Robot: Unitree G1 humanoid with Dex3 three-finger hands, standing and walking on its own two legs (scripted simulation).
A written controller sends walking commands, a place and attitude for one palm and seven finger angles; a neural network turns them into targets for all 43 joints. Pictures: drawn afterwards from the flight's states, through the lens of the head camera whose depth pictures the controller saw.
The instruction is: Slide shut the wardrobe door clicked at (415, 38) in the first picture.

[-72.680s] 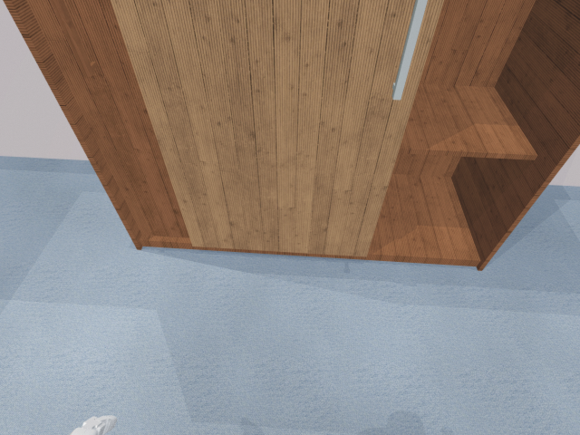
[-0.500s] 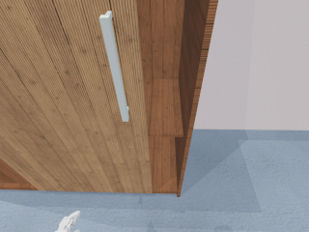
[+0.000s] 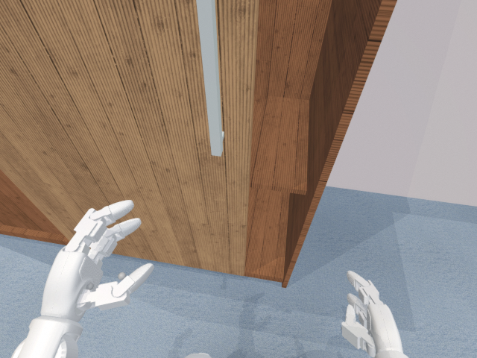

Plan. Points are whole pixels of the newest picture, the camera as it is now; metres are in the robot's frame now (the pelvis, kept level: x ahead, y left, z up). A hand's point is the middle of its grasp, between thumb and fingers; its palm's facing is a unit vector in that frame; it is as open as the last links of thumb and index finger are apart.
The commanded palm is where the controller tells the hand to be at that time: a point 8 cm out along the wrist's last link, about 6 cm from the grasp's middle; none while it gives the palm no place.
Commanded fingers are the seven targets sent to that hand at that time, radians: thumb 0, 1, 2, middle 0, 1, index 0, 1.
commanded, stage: raise the hand with hooked fingers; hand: left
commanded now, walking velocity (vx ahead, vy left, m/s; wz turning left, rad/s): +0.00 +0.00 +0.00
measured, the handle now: (214, 74) +0.49 +0.10 +0.23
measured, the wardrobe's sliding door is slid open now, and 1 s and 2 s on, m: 0.16 0.16 0.16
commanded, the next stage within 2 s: move the hooked fingers beside the handle in 1.44 s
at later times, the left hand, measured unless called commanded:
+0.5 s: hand (82, 202) +0.26 +0.24 +0.17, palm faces +0.03 -0.99 -0.11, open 13.0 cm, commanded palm +0.23 +0.29 +0.18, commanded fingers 0.00 -0.48 0.31 -0.30 -1.18 -0.30 -1.18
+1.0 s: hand (30, 122) +0.31 +0.28 +0.26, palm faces +0.06 -0.99 -0.13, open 14.0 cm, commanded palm +0.26 +0.32 +0.26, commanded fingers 0.00 -0.50 0.30 -0.30 -1.20 -0.30 -1.20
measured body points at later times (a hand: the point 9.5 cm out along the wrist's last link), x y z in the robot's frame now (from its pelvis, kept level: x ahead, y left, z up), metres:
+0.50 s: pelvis +0.01 +0.01 +0.04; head +0.01 +0.00 +0.49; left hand +0.25 +0.29 +0.18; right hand +0.19 -0.24 -0.02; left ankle -0.01 +0.13 -0.69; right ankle +0.03 -0.12 -0.69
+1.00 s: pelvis +0.02 +0.01 +0.05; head +0.00 -0.02 +0.50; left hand +0.30 +0.33 +0.27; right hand +0.20 -0.22 -0.03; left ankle -0.01 +0.13 -0.69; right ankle +0.03 -0.12 -0.69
